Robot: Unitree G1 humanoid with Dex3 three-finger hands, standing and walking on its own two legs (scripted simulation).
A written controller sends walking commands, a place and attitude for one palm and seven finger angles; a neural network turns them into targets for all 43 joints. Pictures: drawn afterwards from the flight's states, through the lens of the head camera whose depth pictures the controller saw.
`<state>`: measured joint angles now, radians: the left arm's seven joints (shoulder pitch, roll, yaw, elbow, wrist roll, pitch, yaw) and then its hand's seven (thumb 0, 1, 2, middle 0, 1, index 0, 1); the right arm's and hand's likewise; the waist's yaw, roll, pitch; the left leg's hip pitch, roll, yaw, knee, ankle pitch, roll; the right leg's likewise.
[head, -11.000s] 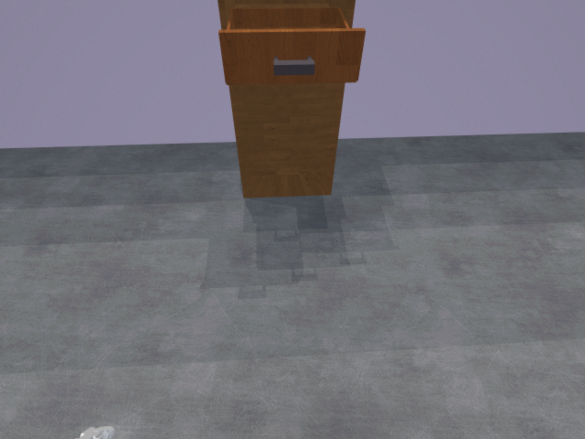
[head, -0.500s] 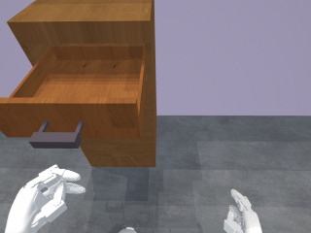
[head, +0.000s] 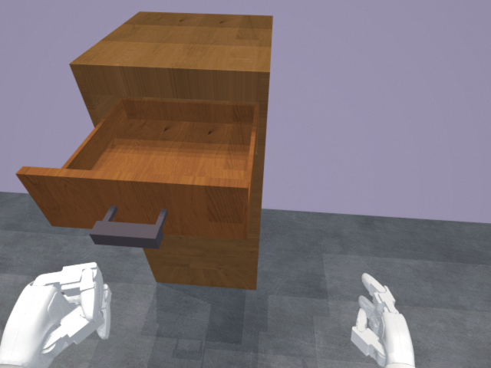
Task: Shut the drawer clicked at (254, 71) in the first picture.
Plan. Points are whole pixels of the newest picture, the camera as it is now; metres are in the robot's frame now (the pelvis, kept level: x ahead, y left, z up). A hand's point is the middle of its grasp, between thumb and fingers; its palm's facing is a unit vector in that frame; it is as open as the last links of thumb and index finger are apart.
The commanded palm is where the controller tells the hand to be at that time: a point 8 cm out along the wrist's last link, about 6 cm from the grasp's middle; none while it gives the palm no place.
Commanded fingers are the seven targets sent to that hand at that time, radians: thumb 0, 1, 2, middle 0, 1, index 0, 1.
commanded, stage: raise the hand and make a fist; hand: left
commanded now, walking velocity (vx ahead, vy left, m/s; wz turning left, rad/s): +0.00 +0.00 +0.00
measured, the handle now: (132, 223) +0.32 +0.25 +0.08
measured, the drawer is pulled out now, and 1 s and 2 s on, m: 0.28 0.28 0.28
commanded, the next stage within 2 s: bring the fist close to the handle in 0.64 s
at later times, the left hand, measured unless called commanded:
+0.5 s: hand (90, 303) +0.14 +0.20 +0.16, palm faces +0.11 -0.99 -0.13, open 3.3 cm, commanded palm +0.08 +0.25 +0.18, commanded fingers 0.00 0.90 0.90 -1.40 -1.60 -1.40 -1.60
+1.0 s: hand (95, 300) +0.15 +0.21 +0.14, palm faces +0.13 -0.99 -0.10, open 3.3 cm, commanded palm +0.11 +0.25 +0.15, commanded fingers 0.00 0.90 0.90 -1.40 -1.60 -1.40 -1.60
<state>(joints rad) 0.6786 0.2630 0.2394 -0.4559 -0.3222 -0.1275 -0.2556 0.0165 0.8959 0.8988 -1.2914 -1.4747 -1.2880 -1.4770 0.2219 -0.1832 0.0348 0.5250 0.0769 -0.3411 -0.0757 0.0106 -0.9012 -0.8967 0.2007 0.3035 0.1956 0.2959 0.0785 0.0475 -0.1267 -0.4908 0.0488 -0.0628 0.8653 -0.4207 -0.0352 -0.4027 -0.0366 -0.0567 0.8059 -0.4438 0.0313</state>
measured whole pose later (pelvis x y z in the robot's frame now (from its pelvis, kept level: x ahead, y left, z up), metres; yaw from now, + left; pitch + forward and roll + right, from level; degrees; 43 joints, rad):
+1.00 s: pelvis +0.01 -0.02 +0.01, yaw +0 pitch +0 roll -1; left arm 0.59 0.27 0.34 -0.34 -0.37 -0.05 -0.32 0.02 0.90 0.90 -1.40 -1.60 -1.40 -1.60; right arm 0.25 -0.23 0.03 0.62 0.08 -0.45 -0.11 0.01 -0.90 -0.90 0.20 0.30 0.20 0.30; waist 0.08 0.07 -0.10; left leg -0.36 0.06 -0.06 0.72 -0.37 -0.06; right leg -0.29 -0.02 -0.06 0.70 -0.41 0.01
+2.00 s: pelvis +0.00 -0.01 -0.01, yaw +0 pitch +7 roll -1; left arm 0.43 0.23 0.23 -0.14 -0.30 -0.25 -0.23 0.02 0.90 0.90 -1.40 -1.60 -1.40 -1.60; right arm 0.26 -0.23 0.00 0.58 0.04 -0.24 -0.07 0.01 -0.90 -0.90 0.20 0.30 0.20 0.30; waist 0.00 0.05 -0.11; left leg -0.63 0.04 -0.06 0.92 -0.43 -0.05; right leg -0.56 -0.04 -0.04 0.90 -0.47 0.02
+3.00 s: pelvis -0.01 -0.01 -0.01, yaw -1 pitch +8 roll -1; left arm -0.03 0.30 0.29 0.27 -0.28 -0.21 -0.26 0.01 0.85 0.92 -1.40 -1.60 -1.40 -1.60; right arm 0.25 -0.24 0.02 0.61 0.04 -0.17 -0.10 0.01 -0.90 -0.90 0.20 0.30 0.20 0.30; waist -0.01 0.04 -0.08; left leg -0.62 0.05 -0.05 0.88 -0.39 -0.04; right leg -0.56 -0.04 -0.04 0.86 -0.43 0.03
